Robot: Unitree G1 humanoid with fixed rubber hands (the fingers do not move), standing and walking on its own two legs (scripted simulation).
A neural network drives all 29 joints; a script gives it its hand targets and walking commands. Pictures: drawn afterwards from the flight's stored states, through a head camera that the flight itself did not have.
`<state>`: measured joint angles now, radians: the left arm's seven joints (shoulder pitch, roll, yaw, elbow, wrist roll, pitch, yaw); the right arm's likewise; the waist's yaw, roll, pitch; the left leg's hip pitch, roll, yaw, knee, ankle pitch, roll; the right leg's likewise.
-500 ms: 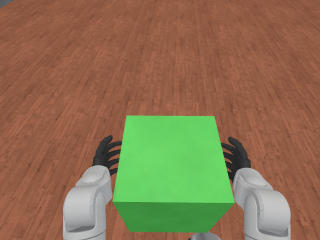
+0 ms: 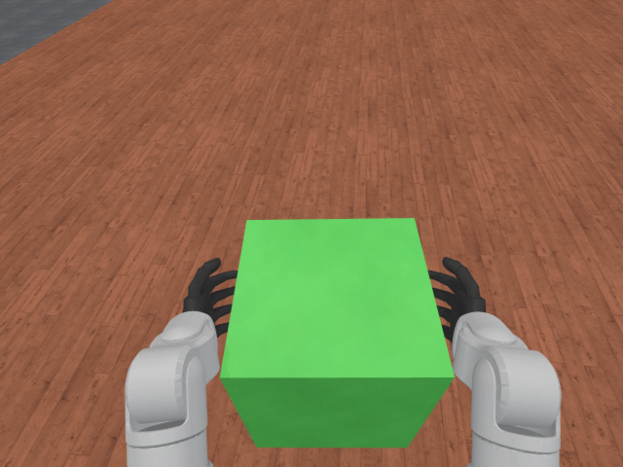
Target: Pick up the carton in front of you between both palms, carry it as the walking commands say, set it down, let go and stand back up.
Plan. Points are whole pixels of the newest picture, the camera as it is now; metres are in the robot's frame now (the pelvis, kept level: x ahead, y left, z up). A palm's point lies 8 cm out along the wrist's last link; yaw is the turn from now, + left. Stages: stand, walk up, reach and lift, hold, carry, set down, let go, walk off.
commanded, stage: carry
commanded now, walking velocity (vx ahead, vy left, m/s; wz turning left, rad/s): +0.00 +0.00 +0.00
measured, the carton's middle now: (330, 339) +0.27 +0.00 +0.03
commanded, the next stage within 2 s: hold in 1.54 s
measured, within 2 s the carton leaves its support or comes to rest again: neither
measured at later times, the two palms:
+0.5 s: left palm (204, 308) +0.30 +0.17 +0.06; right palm (432, 311) +0.30 -0.13 +0.06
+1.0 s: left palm (206, 313) +0.30 +0.17 +0.04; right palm (427, 316) +0.30 -0.13 +0.04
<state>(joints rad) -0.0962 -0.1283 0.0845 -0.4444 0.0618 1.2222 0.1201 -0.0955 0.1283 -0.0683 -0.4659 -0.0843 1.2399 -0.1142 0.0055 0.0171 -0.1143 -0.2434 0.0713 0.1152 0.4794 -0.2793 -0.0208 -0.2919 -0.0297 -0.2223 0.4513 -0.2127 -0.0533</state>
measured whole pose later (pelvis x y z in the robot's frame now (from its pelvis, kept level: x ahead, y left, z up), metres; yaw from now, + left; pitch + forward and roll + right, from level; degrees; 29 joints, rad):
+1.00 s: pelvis +0.01 +0.02 +0.00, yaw +0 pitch +2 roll +0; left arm -0.25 -0.15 0.20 0.18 0.24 0.71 0.02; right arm -0.24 0.15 -0.19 0.17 -0.24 0.71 -0.01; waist 0.00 0.00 -0.08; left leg -0.23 0.04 0.14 0.50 -0.31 0.02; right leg -0.30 -0.07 -0.20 0.51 -0.24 -0.02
